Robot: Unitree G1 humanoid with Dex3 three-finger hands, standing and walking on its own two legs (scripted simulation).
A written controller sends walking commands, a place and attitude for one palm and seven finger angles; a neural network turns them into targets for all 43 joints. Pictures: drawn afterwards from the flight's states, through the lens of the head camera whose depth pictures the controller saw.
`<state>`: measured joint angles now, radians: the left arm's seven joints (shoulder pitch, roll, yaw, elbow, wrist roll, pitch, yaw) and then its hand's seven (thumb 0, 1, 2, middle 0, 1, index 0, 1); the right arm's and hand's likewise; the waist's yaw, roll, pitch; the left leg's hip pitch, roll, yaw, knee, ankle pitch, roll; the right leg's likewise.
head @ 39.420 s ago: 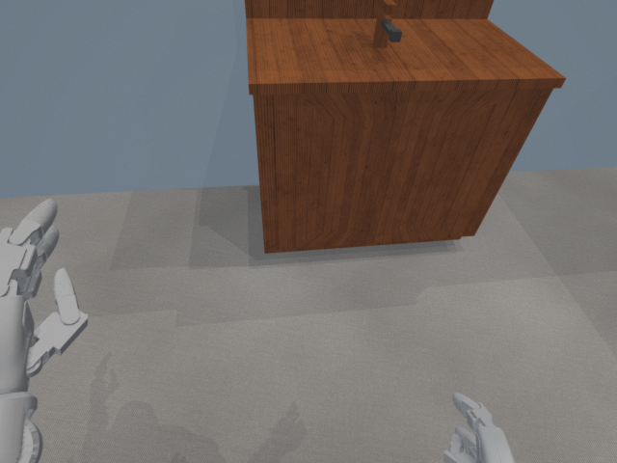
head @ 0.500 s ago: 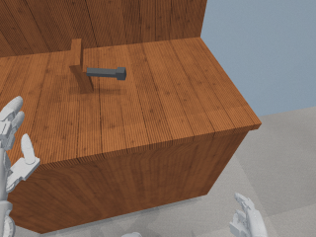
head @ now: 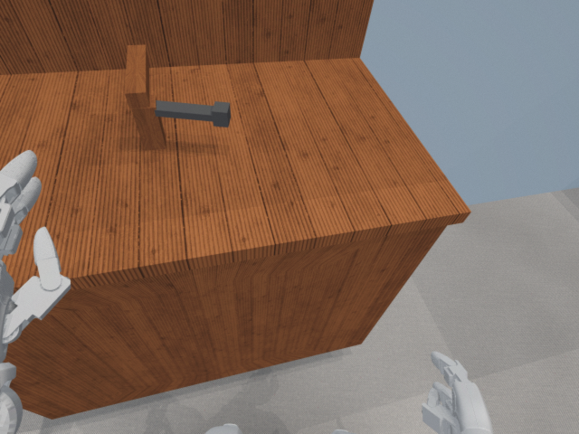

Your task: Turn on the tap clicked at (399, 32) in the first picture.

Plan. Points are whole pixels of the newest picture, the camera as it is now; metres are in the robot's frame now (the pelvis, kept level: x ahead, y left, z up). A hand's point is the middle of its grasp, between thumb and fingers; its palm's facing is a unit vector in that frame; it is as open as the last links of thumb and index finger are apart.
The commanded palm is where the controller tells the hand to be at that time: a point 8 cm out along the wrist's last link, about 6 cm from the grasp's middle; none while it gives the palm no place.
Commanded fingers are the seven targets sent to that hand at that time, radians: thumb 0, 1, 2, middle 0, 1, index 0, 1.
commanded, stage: step back with the hand held close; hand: left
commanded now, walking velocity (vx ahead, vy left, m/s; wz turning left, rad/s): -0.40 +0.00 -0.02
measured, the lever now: (221, 114) +0.56 +0.14 +0.12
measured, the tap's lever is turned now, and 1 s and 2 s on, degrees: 73 73 73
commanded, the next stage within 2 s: stop stepping back and stand still in 0.38 s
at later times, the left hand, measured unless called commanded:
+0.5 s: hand out of the picture +0.10 +0.20 +0.18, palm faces +0.33 -0.87 -0.35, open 7.4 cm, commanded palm +0.04 +0.25 +0.20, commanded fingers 0.00 0.90 0.90 -0.20 -0.30 -0.20 -0.30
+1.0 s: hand out of the picture -0.04 +0.20 +0.17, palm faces +0.40 -0.86 -0.30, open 7.4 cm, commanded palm -0.10 +0.25 +0.20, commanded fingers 0.00 0.90 0.90 -0.20 -0.30 -0.20 -0.30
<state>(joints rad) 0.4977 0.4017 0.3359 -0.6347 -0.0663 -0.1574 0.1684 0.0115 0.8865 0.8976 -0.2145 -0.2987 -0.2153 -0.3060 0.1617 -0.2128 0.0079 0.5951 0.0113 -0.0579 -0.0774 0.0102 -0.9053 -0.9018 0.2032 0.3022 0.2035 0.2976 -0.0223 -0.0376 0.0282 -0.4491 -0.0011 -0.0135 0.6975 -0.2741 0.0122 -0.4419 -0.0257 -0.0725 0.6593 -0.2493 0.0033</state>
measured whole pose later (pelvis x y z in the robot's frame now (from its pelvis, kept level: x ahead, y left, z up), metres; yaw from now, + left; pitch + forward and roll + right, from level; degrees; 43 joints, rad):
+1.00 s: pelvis -0.25 -0.04 +0.00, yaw +2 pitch -2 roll -1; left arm 0.43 0.34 0.31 -0.49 -0.06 -0.12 0.11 0.01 0.89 0.90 -0.21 -0.30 -0.21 -0.31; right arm 0.22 -0.18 0.02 0.70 0.04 -0.07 -0.02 0.01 -0.91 -0.90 0.20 0.30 0.20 0.30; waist 0.00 -0.02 -0.01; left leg -0.49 0.02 0.00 1.20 -0.33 0.03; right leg -0.36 0.04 -0.08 0.65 -0.27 -0.06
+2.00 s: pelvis -0.24 -0.05 +0.02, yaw +4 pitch -2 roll -1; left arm 0.48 0.36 0.31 -0.48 -0.07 -0.13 0.16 0.01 0.89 0.90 -0.21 -0.30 -0.21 -0.31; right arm 0.15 -0.20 0.01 0.59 0.02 -0.10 -0.06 0.01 -0.91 -0.90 0.20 0.30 0.20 0.30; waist 0.01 0.00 0.05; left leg -0.17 0.01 0.00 0.48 -0.27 0.00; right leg -0.20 0.02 -0.04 0.44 -0.22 -0.02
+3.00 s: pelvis -0.25 -0.04 +0.03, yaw +3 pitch -1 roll -1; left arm 0.48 0.34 0.29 -0.44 -0.07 -0.12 0.16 0.01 0.89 0.90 -0.21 -0.30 -0.21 -0.31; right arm 0.19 -0.21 0.01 0.61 0.01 -0.09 -0.07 0.01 -0.91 -0.90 0.20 0.30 0.20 0.30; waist 0.01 0.02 0.02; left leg -0.17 0.01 0.02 0.43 -0.24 0.01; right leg -0.19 0.02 -0.02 0.38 -0.17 -0.01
